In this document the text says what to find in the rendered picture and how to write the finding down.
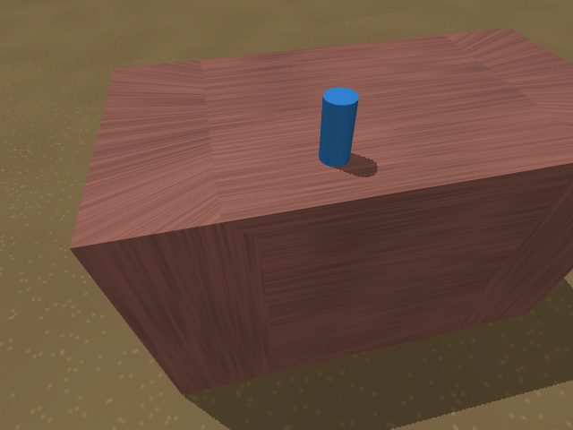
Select can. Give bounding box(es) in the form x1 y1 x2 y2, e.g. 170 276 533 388
319 88 359 167

